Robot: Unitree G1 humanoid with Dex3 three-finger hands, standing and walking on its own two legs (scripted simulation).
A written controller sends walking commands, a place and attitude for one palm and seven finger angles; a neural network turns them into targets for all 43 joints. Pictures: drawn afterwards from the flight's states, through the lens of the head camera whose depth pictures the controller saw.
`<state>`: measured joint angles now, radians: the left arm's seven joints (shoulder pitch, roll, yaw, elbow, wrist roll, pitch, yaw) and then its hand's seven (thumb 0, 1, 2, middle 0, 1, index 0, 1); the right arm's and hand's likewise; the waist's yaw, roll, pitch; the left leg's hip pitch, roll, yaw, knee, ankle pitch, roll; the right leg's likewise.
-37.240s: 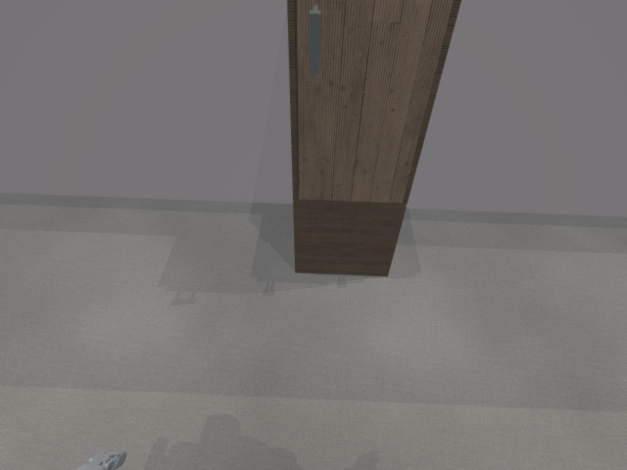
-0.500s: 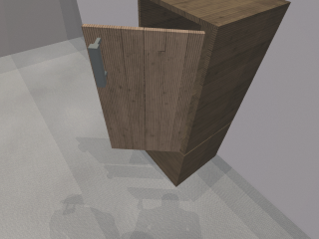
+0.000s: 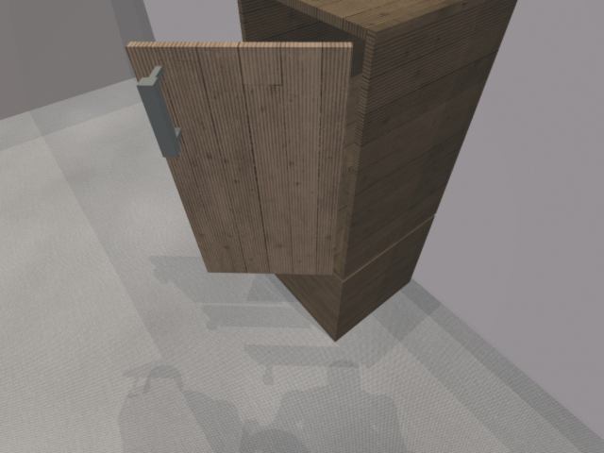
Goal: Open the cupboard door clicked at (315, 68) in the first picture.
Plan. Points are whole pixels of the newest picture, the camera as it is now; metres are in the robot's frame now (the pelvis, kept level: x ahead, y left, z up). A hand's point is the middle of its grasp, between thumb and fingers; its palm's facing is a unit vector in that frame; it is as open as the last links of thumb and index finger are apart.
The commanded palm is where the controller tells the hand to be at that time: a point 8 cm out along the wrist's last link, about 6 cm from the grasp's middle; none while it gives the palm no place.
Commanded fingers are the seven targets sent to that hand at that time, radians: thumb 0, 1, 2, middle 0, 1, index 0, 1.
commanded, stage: come to a stop and stand still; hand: left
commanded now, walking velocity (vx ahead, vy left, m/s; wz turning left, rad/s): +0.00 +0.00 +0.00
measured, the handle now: (164, 112) +0.57 +0.25 +0.16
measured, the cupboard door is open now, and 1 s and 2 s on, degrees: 50 50 50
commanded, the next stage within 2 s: look again from close up in 0.64 s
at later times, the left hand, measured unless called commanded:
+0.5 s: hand out of the picture -0.07 +0.18 -0.17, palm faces +0.05 -0.98 -0.17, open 7.4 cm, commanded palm none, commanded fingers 0.00 0.90 0.90 -0.20 -0.30 -0.20 -0.30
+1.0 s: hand out of the picture +0.00 +0.21 -0.18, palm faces +0.02 -0.98 -0.18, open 7.3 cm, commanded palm none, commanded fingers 0.00 0.90 0.90 -0.20 -0.30 -0.20 -0.30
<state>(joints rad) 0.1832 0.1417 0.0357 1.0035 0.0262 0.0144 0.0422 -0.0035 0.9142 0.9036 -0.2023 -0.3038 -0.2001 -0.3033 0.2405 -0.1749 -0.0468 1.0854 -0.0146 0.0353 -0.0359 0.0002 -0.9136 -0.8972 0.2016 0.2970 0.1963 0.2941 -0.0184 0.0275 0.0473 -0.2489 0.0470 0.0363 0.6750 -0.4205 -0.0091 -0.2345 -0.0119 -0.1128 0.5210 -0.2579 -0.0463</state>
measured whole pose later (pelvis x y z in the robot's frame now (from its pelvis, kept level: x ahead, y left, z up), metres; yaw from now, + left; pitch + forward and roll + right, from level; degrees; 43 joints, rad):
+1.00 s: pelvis +0.00 +0.05 +0.00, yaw +0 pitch -1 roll -1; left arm 0.30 0.14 0.00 1.10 0.02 -0.01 0.04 0.00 0.91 0.90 -0.20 -0.30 -0.20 -0.30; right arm 0.33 -0.15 0.01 1.07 -0.02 -0.02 -0.03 0.01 -0.93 -0.90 0.20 0.30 0.20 0.29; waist -0.01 0.00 -0.01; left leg -0.21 0.00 0.07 0.54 -0.31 0.04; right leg -0.24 -0.06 -0.08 0.51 -0.24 0.03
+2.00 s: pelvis +0.00 +0.01 -0.05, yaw +4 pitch +7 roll -2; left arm 0.29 0.32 0.28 0.02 -0.33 -0.34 -0.47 0.01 0.28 0.64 -0.24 -0.70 -0.24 -0.70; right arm 0.19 -0.23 0.05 0.59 0.04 -0.27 -0.06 0.01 -0.91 -0.90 0.21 0.30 0.20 0.30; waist 0.04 0.04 -0.06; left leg -0.60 0.04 -0.05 0.95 -0.48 -0.02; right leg -0.59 -0.01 -0.15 0.88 -0.42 -0.03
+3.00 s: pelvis +0.01 +0.02 +0.00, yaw +3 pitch -1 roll -1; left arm -0.25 0.53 0.47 0.28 -0.31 0.16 -0.48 -0.01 -0.50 0.31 -0.30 -1.20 -0.30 -1.20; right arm 0.25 -0.28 0.09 0.60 0.08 -0.21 -0.10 0.01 -0.90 -0.90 0.21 0.30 0.20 0.30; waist 0.04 0.05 -0.02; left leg -0.20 0.01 0.01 0.52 -0.30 0.01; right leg -0.22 -0.02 -0.10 0.48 -0.25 -0.01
